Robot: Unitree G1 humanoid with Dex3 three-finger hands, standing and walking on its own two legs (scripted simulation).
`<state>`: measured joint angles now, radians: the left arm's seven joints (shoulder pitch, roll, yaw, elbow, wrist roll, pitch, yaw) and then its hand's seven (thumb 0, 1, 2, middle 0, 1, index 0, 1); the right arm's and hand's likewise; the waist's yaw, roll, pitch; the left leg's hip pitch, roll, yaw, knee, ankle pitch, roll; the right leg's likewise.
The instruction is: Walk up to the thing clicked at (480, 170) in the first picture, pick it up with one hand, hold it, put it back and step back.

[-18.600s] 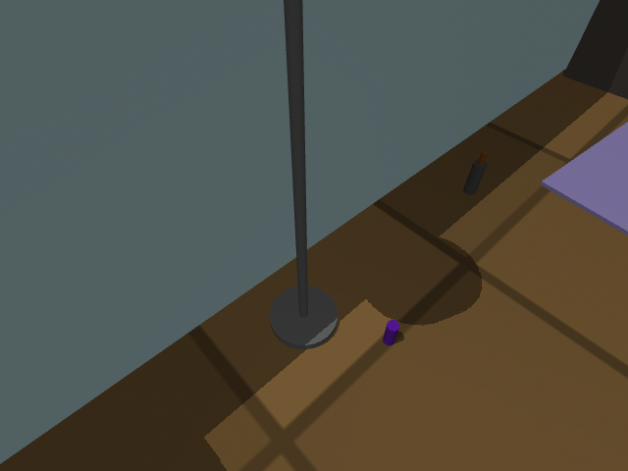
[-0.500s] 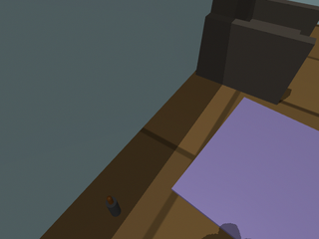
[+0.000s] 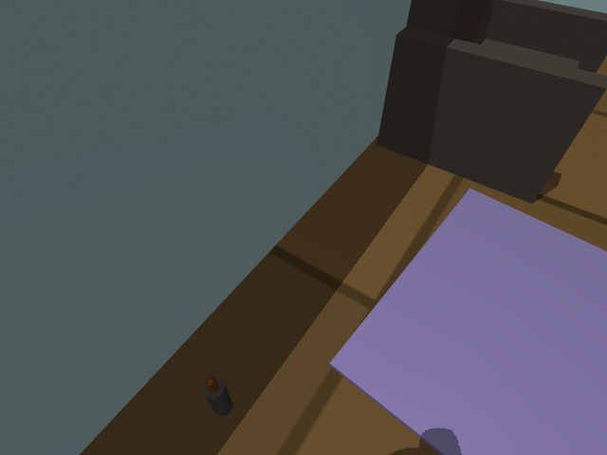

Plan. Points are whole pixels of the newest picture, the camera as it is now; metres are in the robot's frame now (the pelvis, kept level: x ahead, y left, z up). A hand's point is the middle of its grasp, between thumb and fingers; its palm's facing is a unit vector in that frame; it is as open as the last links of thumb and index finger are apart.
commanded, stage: stand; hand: left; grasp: from above
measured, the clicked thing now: (217, 394) +0.43 +0.25 -0.67
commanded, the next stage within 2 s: go down in 0.78 s
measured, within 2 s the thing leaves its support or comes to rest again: neither
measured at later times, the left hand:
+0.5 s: hand out of the picture +0.07 +0.25 -0.16, palm faces -0.03 -0.94 -0.34, open 7.3 cm
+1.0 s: hand out of the picture +0.12 +0.25 -0.16, palm faces +0.05 -0.94 -0.32, open 8.3 cm
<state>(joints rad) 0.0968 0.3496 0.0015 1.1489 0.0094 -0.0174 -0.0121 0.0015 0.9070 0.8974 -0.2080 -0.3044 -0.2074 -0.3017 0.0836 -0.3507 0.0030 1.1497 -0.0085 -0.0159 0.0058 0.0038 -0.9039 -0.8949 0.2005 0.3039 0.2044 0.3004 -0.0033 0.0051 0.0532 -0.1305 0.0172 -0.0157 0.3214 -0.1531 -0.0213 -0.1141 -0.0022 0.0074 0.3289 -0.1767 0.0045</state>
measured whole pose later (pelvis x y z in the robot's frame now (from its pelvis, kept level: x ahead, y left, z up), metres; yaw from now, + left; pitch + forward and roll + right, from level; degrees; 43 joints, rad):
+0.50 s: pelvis +0.00 +0.00 +0.00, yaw +0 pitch -2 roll +0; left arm 0.11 0.35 0.00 1.14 0.01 -0.02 -0.01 0.00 0.91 0.90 -0.21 -0.30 -0.21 -0.30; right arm 0.11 -0.35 0.00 1.15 -0.01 -0.01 0.01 0.00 -0.90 -0.89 0.20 0.30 0.20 0.30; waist -0.01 0.00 0.05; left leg -0.13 0.02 -0.02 0.32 -0.15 -0.02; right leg -0.11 0.00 0.00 0.32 -0.17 0.00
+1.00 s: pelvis +0.00 +0.00 -0.01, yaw +1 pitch +1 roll +0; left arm 0.03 0.33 0.07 1.09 -0.01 -0.04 0.00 0.00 0.80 0.79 -0.14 -0.22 -0.14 -0.21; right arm 0.16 -0.33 0.01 0.94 0.04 -0.05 -0.03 0.00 -0.92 -0.90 0.20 0.30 0.20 0.30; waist -0.01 0.00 0.05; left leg -0.26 0.01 -0.03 0.45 -0.21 -0.01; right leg -0.23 -0.01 -0.01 0.44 -0.23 0.01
